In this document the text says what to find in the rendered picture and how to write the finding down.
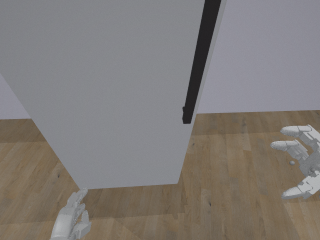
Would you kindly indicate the robot left hand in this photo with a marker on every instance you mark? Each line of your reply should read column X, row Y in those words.
column 67, row 217

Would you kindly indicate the robot right hand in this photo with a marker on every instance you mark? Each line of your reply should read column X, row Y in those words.
column 311, row 184

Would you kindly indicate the fridge door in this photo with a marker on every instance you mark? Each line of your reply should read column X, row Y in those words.
column 105, row 82

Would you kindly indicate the handle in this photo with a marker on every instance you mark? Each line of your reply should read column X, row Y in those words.
column 207, row 25

